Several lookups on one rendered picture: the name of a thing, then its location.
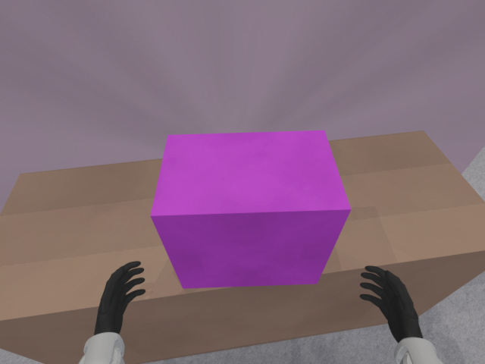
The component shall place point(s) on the carton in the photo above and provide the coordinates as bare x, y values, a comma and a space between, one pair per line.
249, 209

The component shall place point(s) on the robot right forearm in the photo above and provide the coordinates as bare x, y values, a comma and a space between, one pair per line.
415, 350

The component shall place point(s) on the pedestal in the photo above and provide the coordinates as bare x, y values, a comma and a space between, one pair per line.
64, 232

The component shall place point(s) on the robot left hand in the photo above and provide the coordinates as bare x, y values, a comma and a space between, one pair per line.
114, 299

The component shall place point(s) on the robot left forearm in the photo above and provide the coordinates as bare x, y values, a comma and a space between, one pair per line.
104, 348

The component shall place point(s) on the robot right hand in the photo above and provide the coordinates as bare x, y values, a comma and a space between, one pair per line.
395, 302

